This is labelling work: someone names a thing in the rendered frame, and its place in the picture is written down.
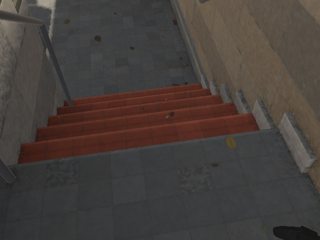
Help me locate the stairs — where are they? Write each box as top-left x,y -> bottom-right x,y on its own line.
18,83 -> 260,164

